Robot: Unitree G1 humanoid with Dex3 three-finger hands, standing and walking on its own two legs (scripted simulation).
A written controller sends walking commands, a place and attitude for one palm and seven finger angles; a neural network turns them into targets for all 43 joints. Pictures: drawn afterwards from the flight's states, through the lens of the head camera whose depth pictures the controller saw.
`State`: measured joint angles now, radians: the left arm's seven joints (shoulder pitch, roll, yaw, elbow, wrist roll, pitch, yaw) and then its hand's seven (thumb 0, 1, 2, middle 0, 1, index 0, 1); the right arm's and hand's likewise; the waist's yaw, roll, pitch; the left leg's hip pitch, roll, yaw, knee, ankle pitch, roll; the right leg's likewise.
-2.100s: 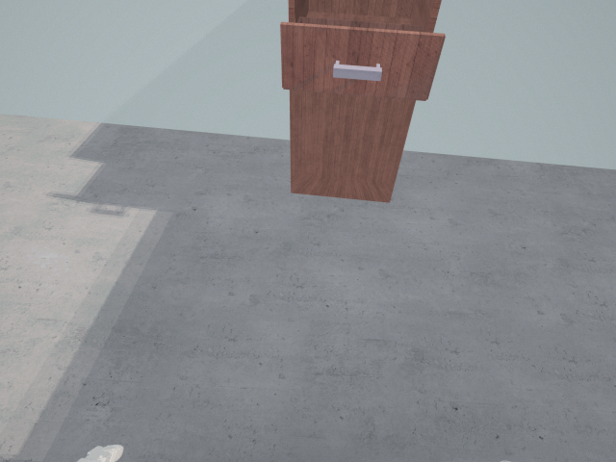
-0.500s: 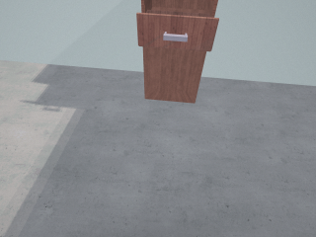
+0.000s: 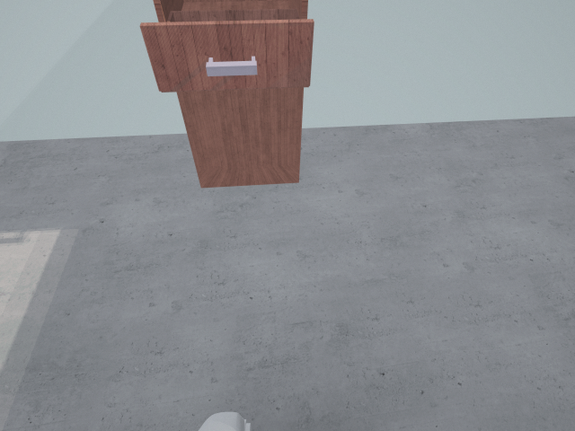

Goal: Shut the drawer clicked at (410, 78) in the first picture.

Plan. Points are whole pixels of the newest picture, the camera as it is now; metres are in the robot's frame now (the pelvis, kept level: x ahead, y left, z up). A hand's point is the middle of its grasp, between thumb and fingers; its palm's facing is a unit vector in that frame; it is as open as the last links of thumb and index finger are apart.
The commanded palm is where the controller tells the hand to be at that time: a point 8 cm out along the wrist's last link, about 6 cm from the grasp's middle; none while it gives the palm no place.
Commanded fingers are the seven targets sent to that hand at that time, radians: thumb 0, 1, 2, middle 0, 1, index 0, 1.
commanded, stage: walk to a spot facing it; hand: left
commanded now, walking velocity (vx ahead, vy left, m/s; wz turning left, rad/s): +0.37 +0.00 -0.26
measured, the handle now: (232, 64) +0.96 +0.24 +0.02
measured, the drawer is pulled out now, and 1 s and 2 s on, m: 0.30 0.30 0.30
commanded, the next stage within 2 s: turn to face it in 0.84 s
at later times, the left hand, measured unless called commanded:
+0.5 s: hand (155, 345) +0.27 +0.27 -0.17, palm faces -0.13 -0.98 -0.16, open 7.4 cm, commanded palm none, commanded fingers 0.00 0.90 0.90 -0.20 -0.30 -0.20 -0.30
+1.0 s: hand (267, 226) +0.57 +0.10 -0.18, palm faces -0.45 -0.88 -0.17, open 7.4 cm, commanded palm none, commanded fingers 0.00 0.90 0.90 -0.20 -0.30 -0.20 -0.30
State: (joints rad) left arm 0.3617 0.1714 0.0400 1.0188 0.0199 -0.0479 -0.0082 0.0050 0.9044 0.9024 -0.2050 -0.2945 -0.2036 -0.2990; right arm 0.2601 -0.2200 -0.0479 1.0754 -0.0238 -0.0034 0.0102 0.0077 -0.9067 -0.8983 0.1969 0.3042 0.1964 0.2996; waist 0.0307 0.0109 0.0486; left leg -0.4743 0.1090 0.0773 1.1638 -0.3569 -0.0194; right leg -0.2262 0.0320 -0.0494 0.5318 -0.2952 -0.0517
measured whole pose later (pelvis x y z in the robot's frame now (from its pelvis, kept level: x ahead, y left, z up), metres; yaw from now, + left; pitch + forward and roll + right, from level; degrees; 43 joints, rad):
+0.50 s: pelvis +0.21 +0.08 +0.01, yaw -13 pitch -1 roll -2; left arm 0.29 0.23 0.10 1.02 0.03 0.00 -0.02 0.01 0.91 0.90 -0.20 -0.29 -0.20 -0.30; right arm 0.28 -0.15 -0.05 1.01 -0.01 -0.10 -0.03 -0.03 -0.95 -0.90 0.20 0.30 0.20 0.30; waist 0.03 -0.06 0.02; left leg -0.17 0.06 0.26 0.44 -0.26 0.06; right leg -0.57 -0.07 -0.02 1.24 -0.21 0.00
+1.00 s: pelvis +0.38 +0.00 -0.02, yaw -27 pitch -1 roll +0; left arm 0.11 0.18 0.05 0.93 0.00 -0.03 -0.01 0.00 0.91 0.90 -0.20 -0.29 -0.20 -0.30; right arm 0.38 -0.13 -0.04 1.06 0.00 0.01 -0.02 0.01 -0.91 -0.90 0.20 0.30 0.20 0.30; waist -0.04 0.00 0.12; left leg -0.36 0.15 0.10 1.35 -0.48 -0.05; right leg -0.39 0.05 -0.14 0.65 -0.25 -0.12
